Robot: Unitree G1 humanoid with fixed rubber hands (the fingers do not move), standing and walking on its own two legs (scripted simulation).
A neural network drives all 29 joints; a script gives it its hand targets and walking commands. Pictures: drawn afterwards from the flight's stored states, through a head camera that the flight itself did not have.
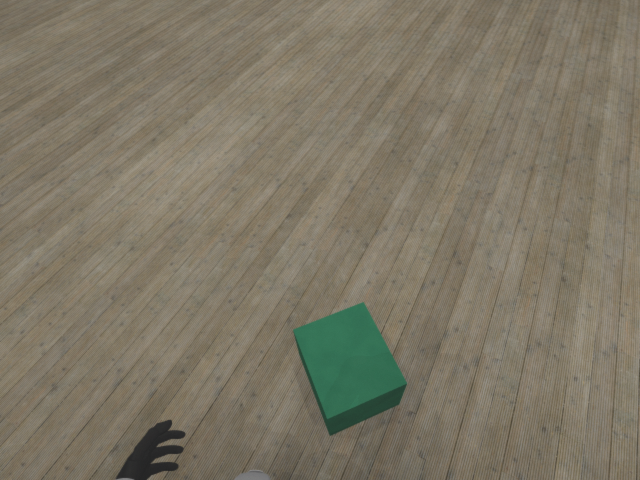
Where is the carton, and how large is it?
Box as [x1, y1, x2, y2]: [293, 302, 406, 435]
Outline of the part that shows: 363,302 293,329 300,357 330,435 398,404 406,385 403,376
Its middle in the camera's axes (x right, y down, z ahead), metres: +0.08 +0.39 +1.13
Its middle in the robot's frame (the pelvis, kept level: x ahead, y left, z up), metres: +0.48 -0.05 -0.66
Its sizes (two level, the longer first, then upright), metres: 0.260 0.226 0.198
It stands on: the floor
